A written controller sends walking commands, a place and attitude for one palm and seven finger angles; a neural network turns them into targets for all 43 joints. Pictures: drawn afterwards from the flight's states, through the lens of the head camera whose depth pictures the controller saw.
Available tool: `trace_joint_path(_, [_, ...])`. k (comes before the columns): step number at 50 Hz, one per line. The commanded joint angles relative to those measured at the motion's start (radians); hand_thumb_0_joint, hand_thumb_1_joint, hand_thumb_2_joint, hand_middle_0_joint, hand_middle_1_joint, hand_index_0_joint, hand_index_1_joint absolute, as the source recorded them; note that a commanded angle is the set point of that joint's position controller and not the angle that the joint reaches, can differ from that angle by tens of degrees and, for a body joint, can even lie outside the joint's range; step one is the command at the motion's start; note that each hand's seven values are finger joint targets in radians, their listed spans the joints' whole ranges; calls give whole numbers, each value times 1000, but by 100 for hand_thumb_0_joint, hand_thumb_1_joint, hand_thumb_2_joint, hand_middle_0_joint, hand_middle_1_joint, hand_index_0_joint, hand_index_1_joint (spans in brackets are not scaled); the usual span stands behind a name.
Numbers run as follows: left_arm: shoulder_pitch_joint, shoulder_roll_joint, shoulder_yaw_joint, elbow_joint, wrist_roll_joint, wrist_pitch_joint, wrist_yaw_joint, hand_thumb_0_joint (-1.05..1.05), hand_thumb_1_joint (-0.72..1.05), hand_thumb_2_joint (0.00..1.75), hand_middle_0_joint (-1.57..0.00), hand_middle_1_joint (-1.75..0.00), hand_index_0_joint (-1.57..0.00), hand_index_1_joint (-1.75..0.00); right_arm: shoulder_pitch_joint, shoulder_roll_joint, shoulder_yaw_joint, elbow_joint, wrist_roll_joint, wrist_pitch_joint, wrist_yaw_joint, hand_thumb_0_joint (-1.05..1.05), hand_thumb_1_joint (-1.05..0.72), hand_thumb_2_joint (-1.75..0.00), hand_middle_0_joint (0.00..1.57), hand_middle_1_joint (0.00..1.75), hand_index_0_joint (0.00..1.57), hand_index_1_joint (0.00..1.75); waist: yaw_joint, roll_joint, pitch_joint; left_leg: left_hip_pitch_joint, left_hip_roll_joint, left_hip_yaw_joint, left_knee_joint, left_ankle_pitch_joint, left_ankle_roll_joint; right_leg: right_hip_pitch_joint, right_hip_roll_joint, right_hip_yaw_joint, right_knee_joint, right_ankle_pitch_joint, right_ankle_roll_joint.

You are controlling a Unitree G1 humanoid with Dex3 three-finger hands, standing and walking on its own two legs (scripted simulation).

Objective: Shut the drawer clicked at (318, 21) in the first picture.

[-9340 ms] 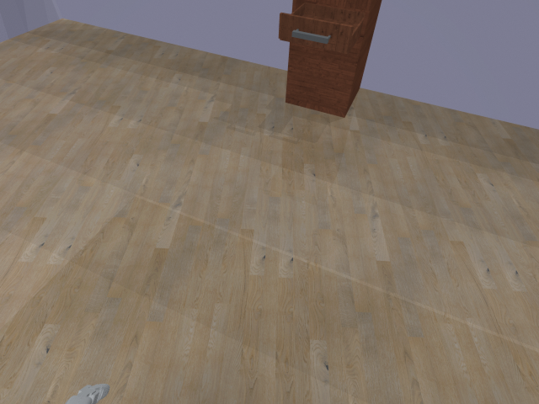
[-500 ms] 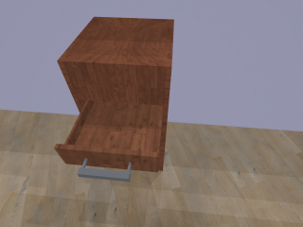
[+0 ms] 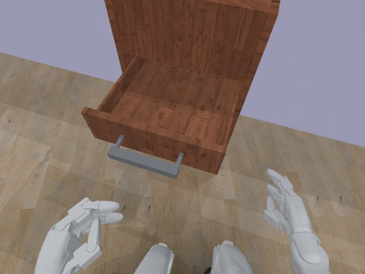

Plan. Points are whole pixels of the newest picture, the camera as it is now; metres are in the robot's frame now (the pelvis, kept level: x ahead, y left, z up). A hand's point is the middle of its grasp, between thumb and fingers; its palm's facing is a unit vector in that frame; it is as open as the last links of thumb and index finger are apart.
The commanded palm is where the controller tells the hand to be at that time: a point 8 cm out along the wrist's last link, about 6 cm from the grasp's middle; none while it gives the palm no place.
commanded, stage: raise the hand and make a fist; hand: left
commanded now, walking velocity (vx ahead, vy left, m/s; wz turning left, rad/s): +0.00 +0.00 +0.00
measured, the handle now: (146, 154) +0.39 +0.16 -0.06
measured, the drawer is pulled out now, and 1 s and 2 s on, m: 0.26 0.26 0.26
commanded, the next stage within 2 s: bring the fist close to the handle in 1.30 s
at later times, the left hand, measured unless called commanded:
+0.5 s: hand (121, 240) +0.17 +0.14 +0.04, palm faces -0.21 -0.98 -0.01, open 3.1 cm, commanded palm +0.17 +0.21 +0.04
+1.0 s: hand (118, 221) +0.20 +0.16 +0.04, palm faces -0.14 -0.99 -0.02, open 3.3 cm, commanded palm +0.18 +0.21 +0.04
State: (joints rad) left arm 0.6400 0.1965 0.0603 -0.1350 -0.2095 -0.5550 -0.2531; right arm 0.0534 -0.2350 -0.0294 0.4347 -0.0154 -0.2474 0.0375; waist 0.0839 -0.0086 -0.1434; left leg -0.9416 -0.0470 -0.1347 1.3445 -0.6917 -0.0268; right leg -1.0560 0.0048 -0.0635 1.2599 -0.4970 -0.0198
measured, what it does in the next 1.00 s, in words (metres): stands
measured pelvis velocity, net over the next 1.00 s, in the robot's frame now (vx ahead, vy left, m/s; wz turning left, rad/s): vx -0.01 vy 0.02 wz -0.02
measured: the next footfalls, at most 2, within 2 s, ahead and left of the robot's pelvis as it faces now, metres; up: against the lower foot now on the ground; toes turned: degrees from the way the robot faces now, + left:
none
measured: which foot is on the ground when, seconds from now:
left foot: down 0.00-1.00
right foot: down 0.00-1.00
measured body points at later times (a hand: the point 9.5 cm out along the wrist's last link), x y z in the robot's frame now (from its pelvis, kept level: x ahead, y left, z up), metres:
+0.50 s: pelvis -0.03 +0.02 -0.01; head +0.04 +0.03 +0.43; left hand +0.18 +0.19 +0.04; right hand +0.15 -0.25 -0.07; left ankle -0.02 +0.13 -0.62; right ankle +0.06 -0.11 -0.62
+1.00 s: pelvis -0.01 +0.02 -0.01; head +0.08 +0.04 +0.43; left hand +0.20 +0.21 +0.04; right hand +0.20 -0.21 -0.06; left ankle -0.02 +0.13 -0.62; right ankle +0.06 -0.11 -0.62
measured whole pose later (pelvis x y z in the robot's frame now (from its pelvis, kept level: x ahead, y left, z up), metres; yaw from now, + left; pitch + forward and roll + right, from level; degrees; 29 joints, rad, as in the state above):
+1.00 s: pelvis -0.01 +0.02 -0.01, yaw -1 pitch +20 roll -3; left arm 0.52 0.23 0.00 -0.21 -0.17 -0.34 -0.18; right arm 0.22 -0.22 0.02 0.39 0.01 -0.15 0.00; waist -0.02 0.01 -0.19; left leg -1.03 -0.06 -0.10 1.37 -0.69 0.00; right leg -1.14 0.00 -0.03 1.27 -0.48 0.01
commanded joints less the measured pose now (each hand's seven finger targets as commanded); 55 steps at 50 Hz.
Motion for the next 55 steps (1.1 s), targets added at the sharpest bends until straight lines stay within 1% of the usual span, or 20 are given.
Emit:
trace_joint_path(1, [-222, 17, -141, -255, 9, -59, -143, 0, 90, 90, -82, -97, -82, -97, 102, -135, -36, -82, 20, -74, -29, 0, -90, -90, 20, 30, 20, 30, -196, -19, -207, -37, 38, 65, -120, 348, 69, 156, 6, 40, -150, 162, -8])
trace_joint_path(3, [-133, 69, -73, -121, 14, 57, -170, 0, 90, 90, -86, -101, -86, -101, 80, -142, -41, -91, 40, -58, -41, 0, -90, -90, 20, 30, 20, 30, -159, -84, -209, -113, 29, 76, -135, 264, 64, 194, -5, 56, -171, 60, -5])
trace_joint_path(4, [-96, 89, -34, -137, 9, 117, -173, 0, 90, 90, -88, -104, -88, -104, 68, -140, -41, -117, 54, -47, -44, 0, -90, -90, 20, 30, 20, 30, -126, -99, -279, -115, 18, 82, -160, 257, 60, 239, -14, 54, -173, 41, 0])
trace_joint_path(5, [-55, 147, 39, -151, 5, 180, -162, 0, 90, 90, -90, -106, -90, -106, 38, -137, -45, -142, 64, -31, -46, 0, -90, -90, 20, 30, 20, 30, -83, -83, -331, -123, 8, 89, -189, 252, 55, 290, -25, 62, -177, 17, 0])
trace_joint_path(8, [-14, 167, 141, -221, -29, 318, -75, 0, 90, 90, -96, -112, -96, -112, -12, -104, -35, -188, 72, 16, -51, 0, -90, -90, 20, 30, 20, 30, -7, -42, -391, -108, -4, 101, -237, 278, 47, 372, -24, 63, -175, 14, -3])
trace_joint_path(10, [-28, 124, 145, -319, -68, 321, 7, 0, 90, 90, -100, -117, -100, -117, 10, -77, -29, -197, 74, 25, -54, 0, -90, -90, 20, 30, 20, 30, -10, -35, -381, -91, -5, 103, -247, 291, 45, 377, -20, 53, -192, 28, -2])
trace_joint_path(13, [-67, 117, 126, -364, -67, 224, 86, 0, 90, 90, -106, -123, -106, -123, 50, -70, -23, -172, 59, 4, -64, 0, -90, -90, 20, 30, 20, 30, -41, -42, -314, -104, 9, 94, -236, 283, 46, 317, -8, 49, -199, -3, -8])
trace_joint_path(16, [-93, 70, -1, -351, -16, 93, 78, 0, 90, 90, -112, -130, -112, -130, 86, -91, -21, -141, 45, -27, -55, 0, -90, -90, 20, 30, 20, 30, -103, 30, -241, -96, 9, 92, -221, 217, 47, 188, -11, 35, -188, -70, -10])
trace_joint_path(18, [-156, 39, -77, -293, -5, 42, 44, 0, 90, 90, -116, -134, -116, -134, 94, -112, -17, -133, 42, -45, -57, 0, -90, -90, 20, 30, 20, 30, -161, -20, -172, -119, 10, 77, -202, 148, 56, 128, -15, 40, -207, -133, -7])
trace_joint_path(20, [-143, 33, -108, -220, 9, 34, 9, 0, 90, 90, -120, -138, -120, -138, 110, -132, -18, -133, 53, -60, -66, 0, -90, -90, 20, 30, 20, 30, -172, -33, -140, -149, 4, 77, -197, 64, 54, 99, -25, 54, -229, -212, -3])
trace_joint_path(23, [-161, 122, -52, -183, 33, 86, -2, 0, 90, 90, -126, -145, -126, -145, 124, -152, -19, -147, 57, -55, -78, 0, -90, -90, 20, 30, 20, 30, -149, -4, -151, -146, 2, 79, -221, 25, 55, 112, -26, 52, -222, -220, -8])
trace_joint_path(25, [-178, 181, 24, -229, 40, 122, 23, 0, 90, 90, -130, -149, -130, -149, 128, -150, -19, -173, 55, -36, -81, 0, -90, -90, 20, 30, 20, 30, -110, 51, -225, -107, 1, 82, -253, 64, 53, 164, -26, 46, -206, -171, -11])
trace_joint_path(28, [-184, 187, 84, -303, 16, 152, 80, 0, 90, 90, -136, -156, -136, -156, 125, -135, -16, -196, 50, -4, -80, 0, -90, -90, 20, 30, 20, 30, -74, 107, -281, -39, 2, 77, -285, 160, 44, 214, -11, 18, -178, -66, -19])
trace_joint_path(32, [-143, 95, 21, -312, -8, 154, 110, 0, 90, 90, -140, -160, -140, -160, 125, -119, -6, -206, 45, 12, -66, 0, -90, -90, 20, 30, 20, 30, -92, 76, -267, -15, 9, 79, -274, 266, 38, 240, -5, 2, -195, 25, -15])
trace_joint_path(34, [-154, 53, -54, -263, 14, 158, 84, 0, 90, 90, -140, -160, -140, -160, 129, -125, 0, -197, 40, 18, -60, 0, -90, -90, 20, 30, 20, 30, -126, 47, -223, -24, 14, 70, -259, 267, 40, 196, 1, -6, -190, 36, -13])
trace_joint_path(38, [-139, 45, -122, -173, 56, 182, 28, 0, 90, 90, -140, -160, -140, -160, 117, -138, -1, -197, 44, 18, -56, 0, -90, -90, 20, 30, 20, 30, -151, 4, -128, -79, 12, 68, -252, 183, 46, 147, -5, 1, -202, -31, -13])
trace_joint_path(43, [-166, 139, -2, -284, 43, 166, 43, 0, 90, 90, -140, -160, -140, -160, 119, -131, -5, -209, 34, 24, -59, 0, -90, -90, 20, 30, 20, 30, -107, 59, -256, -39, 7, 74, -230, 283, 39, 186, -8, 0, -146, 58, -19])
trace_joint_path(46, [-126, 119, 34, -338, 14, 126, 79, 0, 90, 90, -140, -160, -140, -160, 130, -110, -9, -211, 31, 32, -57, 0, -90, -90, 20, 30, 20, 30, -84, 51, -324, -12, 9, 79, -218, 380, 29, 238, -6, 1, -130, 144, -20])
trace_joint_path(49, [-73, 89, 5, -350, 9, 104, 84, 0, 90, 90, -140, -160, -140, -160, 133, -104, -11, -202, 30, 36, -49, 0, -90, -90, 20, 30, 20, 30, -85, 87, -340, 11, 13, 80, -208, 459, 21, 240, -4, -5, -115, 211, -21])
trace_joint_path(55, [-4, 54, -88, -298, 33, 157, 8, 0, 90, 90, -140, -160, -140, -160, 126, -126, -26, -206, 45, 49, -44, 0, -90, -90, 20, 30, 20, 30, -126, 5, -293, -29, 18, 75, -198, 420, 33, 223, -8, -7, -128, 200, -8])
